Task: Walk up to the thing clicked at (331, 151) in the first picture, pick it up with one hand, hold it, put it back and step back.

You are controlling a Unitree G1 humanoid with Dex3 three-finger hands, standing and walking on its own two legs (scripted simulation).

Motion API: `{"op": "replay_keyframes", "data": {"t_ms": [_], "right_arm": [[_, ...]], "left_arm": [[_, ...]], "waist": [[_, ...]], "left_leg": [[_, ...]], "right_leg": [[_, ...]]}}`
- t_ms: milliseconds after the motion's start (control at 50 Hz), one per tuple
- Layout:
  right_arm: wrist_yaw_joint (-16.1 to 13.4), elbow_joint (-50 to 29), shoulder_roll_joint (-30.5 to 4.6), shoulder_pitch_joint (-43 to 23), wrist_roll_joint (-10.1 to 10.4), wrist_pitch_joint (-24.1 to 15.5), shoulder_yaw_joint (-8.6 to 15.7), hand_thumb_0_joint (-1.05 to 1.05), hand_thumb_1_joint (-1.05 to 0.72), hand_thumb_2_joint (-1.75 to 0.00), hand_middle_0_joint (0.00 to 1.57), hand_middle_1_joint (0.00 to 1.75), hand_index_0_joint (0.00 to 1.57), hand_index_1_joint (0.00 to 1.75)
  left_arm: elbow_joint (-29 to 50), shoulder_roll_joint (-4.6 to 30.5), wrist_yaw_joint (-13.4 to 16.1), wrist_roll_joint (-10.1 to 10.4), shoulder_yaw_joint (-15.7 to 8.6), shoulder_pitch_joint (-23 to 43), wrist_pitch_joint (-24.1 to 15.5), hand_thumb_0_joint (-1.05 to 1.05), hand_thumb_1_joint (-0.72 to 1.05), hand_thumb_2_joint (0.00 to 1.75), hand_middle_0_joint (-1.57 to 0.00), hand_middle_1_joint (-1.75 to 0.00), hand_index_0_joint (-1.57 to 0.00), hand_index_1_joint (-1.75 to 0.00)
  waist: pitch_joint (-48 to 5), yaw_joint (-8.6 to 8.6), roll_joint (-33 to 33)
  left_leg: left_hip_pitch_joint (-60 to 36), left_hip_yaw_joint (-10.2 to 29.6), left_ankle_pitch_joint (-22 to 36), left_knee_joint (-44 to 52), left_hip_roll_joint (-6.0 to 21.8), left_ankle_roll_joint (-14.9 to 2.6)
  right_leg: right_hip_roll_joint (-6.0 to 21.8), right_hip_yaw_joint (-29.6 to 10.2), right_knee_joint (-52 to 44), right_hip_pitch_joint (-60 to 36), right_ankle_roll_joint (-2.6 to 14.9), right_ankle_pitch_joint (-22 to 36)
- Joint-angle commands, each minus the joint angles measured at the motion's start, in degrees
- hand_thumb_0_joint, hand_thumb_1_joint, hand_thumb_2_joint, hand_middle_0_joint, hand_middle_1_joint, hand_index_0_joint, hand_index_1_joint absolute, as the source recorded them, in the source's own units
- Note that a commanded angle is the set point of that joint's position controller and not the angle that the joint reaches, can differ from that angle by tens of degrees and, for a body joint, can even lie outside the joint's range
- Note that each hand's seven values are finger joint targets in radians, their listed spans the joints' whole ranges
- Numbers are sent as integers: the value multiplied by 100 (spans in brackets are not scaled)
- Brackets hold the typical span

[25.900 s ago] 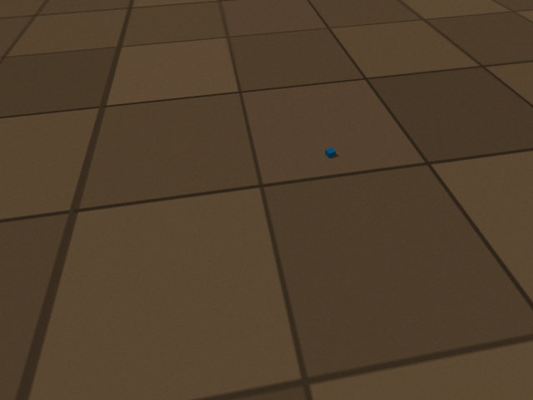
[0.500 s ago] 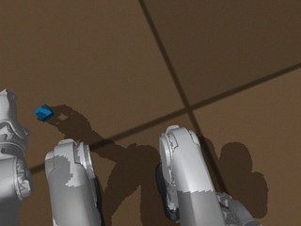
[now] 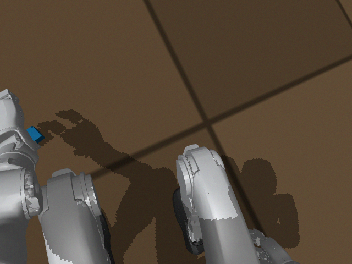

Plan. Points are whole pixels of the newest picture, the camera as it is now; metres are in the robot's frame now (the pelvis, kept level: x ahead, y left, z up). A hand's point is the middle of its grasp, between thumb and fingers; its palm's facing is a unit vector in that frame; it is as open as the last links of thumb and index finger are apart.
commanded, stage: approach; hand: left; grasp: from above
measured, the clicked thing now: (32, 136) +0.44 +0.31 -0.30
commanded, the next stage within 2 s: close in in 0.14 s
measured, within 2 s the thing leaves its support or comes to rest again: neither
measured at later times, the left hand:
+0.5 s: hand (19, 137) +0.42 +0.31 -0.21, palm faces -0.38 -0.27 -0.88, open 14.2 cm
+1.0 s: hand (26, 133) +0.43 +0.31 -0.25, palm faces -0.33 -0.31 -0.89, open 14.6 cm
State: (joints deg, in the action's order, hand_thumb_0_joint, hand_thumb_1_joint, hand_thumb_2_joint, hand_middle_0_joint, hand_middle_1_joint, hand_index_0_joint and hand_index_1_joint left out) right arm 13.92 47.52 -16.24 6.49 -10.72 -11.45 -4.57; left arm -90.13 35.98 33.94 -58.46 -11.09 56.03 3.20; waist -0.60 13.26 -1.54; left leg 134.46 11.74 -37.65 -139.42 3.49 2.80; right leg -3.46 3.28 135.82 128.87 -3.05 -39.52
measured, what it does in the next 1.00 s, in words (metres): stands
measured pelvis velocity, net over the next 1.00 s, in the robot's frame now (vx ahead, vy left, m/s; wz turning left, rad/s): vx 0.00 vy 0.01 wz -0.07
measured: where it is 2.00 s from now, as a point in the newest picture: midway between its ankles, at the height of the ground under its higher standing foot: (148, 243)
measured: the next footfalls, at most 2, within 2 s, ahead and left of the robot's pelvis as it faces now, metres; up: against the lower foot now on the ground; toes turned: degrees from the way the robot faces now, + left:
none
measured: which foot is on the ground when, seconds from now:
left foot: down 0.00-1.00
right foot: down 0.00-1.00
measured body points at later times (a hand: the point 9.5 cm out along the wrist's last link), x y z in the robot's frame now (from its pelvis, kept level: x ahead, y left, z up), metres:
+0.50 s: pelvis +0.00 +0.00 -0.01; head +0.25 +0.06 +0.35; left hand +0.44 +0.32 -0.16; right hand +0.01 -0.26 -0.11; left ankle +0.08 +0.15 -0.28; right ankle +0.10 -0.13 -0.29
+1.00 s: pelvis +0.00 +0.01 -0.01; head +0.28 +0.09 +0.33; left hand +0.45 +0.32 -0.20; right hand +0.02 -0.24 -0.09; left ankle +0.08 +0.15 -0.29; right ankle +0.10 -0.13 -0.28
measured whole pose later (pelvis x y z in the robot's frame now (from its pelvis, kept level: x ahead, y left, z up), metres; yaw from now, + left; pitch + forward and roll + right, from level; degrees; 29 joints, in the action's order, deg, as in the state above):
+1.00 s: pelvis +0.00 +0.01 -0.01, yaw -4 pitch +28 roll -11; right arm 20.1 46.0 -18.0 5.8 -14.6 -18.8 -12.3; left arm -103.2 49.3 40.4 -56.7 -17.5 60.0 0.8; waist 9.1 19.2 -5.1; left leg 133.6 16.3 -40.0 -144.1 3.7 2.7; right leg -5.1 6.5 136.9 126.6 -4.3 -39.9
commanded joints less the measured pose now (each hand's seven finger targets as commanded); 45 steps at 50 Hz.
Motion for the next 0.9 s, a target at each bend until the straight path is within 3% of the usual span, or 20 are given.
{"op": "replay_keyframes", "data": {"t_ms": [0, 80, 160, 220, 260, 280, 360, 420, 460, 500, 540, 580, 600, 620, 660, 720, 740, 800, 840, 880], "right_arm": [[29, 27, -1490, 1275, 22, -16, 355, 0, -90, -90, 20, 30, 20, 30], [124, -5, -1432, 1236, -2, -28, 268, 0, -90, -90, 20, 30, 20, 30], [194, -38, -1475, 1219, 23, -111, 224, 0, -90, -90, 20, 30, 20, 30], [217, 31, -1530, 1315, 35, -150, 223, 0, -89, -90, 20, 30, 20, 30], [227, 43, -1556, 1429, 13, -161, 225, 0, -89, -89, 20, 30, 20, 30], [225, -18, -1507, 1436, 21, -187, 192, 0, -89, -90, 20, 30, 20, 30], [233, -80, -1556, 1430, -13, -344, 110, 0, -89, -90, 20, 30, 20, 30], [204, -26, -1634, 1482, -52, -392, 52, 0, -89, -90, 20, 30, 20, 30], [212, 5, -1683, 1529, -143, -432, 1, 0, -89, -90, 20, 30, 20, 30], [205, 33, -1712, 1423, -160, -471, -17, 0, -89, -90, 20, 30, 20, 30], [247, 34, -1686, 1392, -264, -524, -79, 0, -89, -90, 20, 30, 20, 30], [300, 54, -1763, 1327, -307, -555, -99, 0, -89, -90, 20, 30, 20, 30], [345, 29, -1747, 1305, -347, -610, -140, 0, -89, -90, 20, 30, 20, 30], [355, 63, -1809, 1288, -331, -600, -128, 0, -89, -90, 20, 30, 20, 30], [430, 24, -1785, 1214, -396, -642, -204, 0, -89, -90, 20, 30, 20, 30], [486, 14, -1828, 1084, -350, -702, -208, 0, -89, -90, 20, 30, 20, 30], [517, -22, -1802, 1095, -373, -723, -243, 0, -89, -90, 20, 30, 20, 30], [553, -3, -1848, 1106, -326, -737, -229, 0, -89, -90, 20, 30, 20, 30], [604, -96, -1867, 1064, -328, -760, -281, 0, -89, -90, 20, 30, 20, 30], [597, -27, -1928, 1223, -304, -739, -250, 0, -89, -90, 20, 30, 20, 30]], "left_arm": [[465, 1648, 435, -108, -298, 1987, 262, 0, -45, 88, -25, -83, -22, -85], [68, 1656, 369, -18, -384, 1952, 472, 0, -50, 91, -21, -87, -18, -89], [-174, 1914, 110, 120, -454, 1392, 544, 0, -49, 90, -21, -87, -19, -89], [-440, 1921, -96, 214, -461, 1020, 408, 0, -50, 91, -19, -89, -17, -91], [-243, 2101, -151, 244, -527, 1177, 217, 0, -55, 95, -14, -92, -12, -94], [-38, 1995, -157, 225, -376, 1429, 106, 0, -57, 96, -14, -92, -11, -94], [273, 1654, -52, 168, 82, 2185, -271, 0, -60, 101, -10, -94, -7, -97], [-33, 1907, 231, 63, -90, 1987, -471, 0, -59, 100, -12, -93, -8, -96], [-225, 1998, 418, -79, -121, 2136, -496, 0, -60, 100, -11, -92, -8, -95], [-280, 2148, 631, -71, -300, 2084, -491, 0, -61, 101, -10, -92, -7, -95], [-496, 2102, 773, -202, -275, 2152, -426, 0, -61, 101, -12, -89, -8, -93], [-653, 2288, 960, -172, -527, 2005, -329, 0, -60, 101, -11, -90, -7, -93], [-716, 2293, 1006, -140, -481, 2153, -284, 0, -59, 100, -13, -87, -9, -91], [-707, 2379, 1064, -126, -649, 1876, -223, 0, -61, 101, -11, -89, -7, -93], [-884, 2335, 1080, -108, -520, 1994, -129, 0, -60, 100, -12, -88, -8, -92], [-853, 2407, 1043, 30, -560, 1767, -55, 0, -61, 100, -11, -90, -7, -93], [-890, 2372, 1007, 32, -452, 1890, -55, 0, -61, 101, -11, -88, -7, -92], [-817, 2559, 935, 144, -598, 1591, -68, 0, -61, 101, -10, -89, -6, -93], [-795, 2401, 850, 150, -389, 1645, -116, 0, -61, 102, -10, -89, -5, -94], [-801, 2704, 890, 195, -713, 1513, -162, 0, -61, 103, -10, -89, -5, -93]], "waist": [[-3967, 185, 2083], [-3675, 291, 1703], [-3499, 168, 1335], [-3338, 163, 1112], [-3383, 210, 1013], [-3395, 282, 1047], [-3356, 591, 1480], [-3373, 534, 1518], [-3352, 646, 1587], [-3300, 558, 1793], [-3270, 683, 2058], [-3239, 614, 2102], [-3084, 736, 2050], [-3251, 590, 2100], [-3147, 729, 2150], [-3115, 649, 2118], [-3016, 741, 2093], [-3057, 639, 2053], [-3000, 715, 2078], [-3007, 706, 2019]], "left_leg": [[-3131, -810, 880, 1310, -40, -327], [-2615, -841, 839, 1173, -61, -423], [-2253, -840, 770, 1137, -107, -499], [-2043, -812, 680, 1116, -112, -516], [-1966, -792, 634, 1082, -104, -527], [-2024, -777, 626, 1038, -101, -525], [-2422, -665, 431, 994, -79, -452], [-2450, -683, 490, 926, -70, -418], [-2558, -666, 482, 870, -60, -395], [-2716, -638, 456, 922, -22, -349], [-2959, -646, 630, 901, -5, -299], [-2894, -638, 732, 886, 15, -291], [-2820, -633, 740, 799, 14, -299], [-2973, -645, 909, 867, 31, -292], [-2938, -634, 968, 770, 43, -296], [-2900, -587, 1019, 790, 52, -320], [-2863, -579, 987, 752, 50, -338], [-2913, -530, 1088, 786, 57, -341], [-2907, -480, 1101, 783, 71, -343], [-2897, -447, 1133, 815, 73, -342]], "right_leg": [[-102, 754, -1368, -1735, 480, 1368], [-147, 678, -1489, -1908, 412, 1393], [-174, 626, -1535, -2083, 370, 1196], [-206, 660, -1524, -2232, 362, 1070], [-218, 640, -1553, -2412, 345, 1049], [-204, 635, -1551, -2353, 340, 1052], [-205, 767, -1485, -1916, 404, 912], [-215, 790, -1461, -2094, 396, 991], [-196, 853, -1414, -1995, 403, 993], [-201, 929, -1383, -1864, 430, 969], [-202, 959, -1300, -1865, 444, 1185], [-225, 977, -1301, -1957, 431, 1312], [-185, 988, -1270, -1932, 412, 1323], [-236, 979, -1330, -2116, 403, 1491], [-223, 997, -1232, -2098, 397, 1584], [-258, 1038, -1263, -2166, 384, 1617], [-244, 1036, -1257, -2168, 372, 1603], [-261, 1065, -1233, -2273, 376, 1663], [-267, 1100, -1193, -2257, 381, 1662], [-276, 1121, -1220, -2385, 378, 1686]]}}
